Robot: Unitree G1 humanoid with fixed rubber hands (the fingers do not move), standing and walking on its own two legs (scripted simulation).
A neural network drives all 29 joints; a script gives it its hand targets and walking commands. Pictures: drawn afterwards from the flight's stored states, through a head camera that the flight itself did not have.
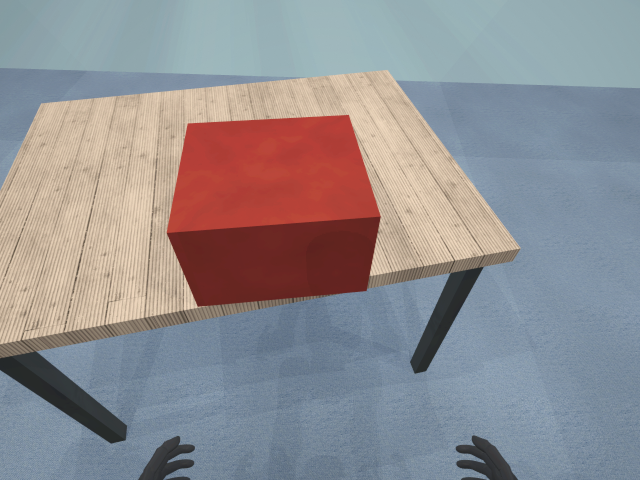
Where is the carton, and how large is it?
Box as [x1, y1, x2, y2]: [167, 115, 380, 306]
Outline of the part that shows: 348,115 187,124 167,228 167,234 198,306 366,290 380,216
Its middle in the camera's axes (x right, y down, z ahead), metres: -0.07 -0.05 +0.69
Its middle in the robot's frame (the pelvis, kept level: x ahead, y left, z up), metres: +0.55 +0.08 -0.01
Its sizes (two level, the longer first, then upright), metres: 0.293 0.266 0.188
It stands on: a table, 0.65 m high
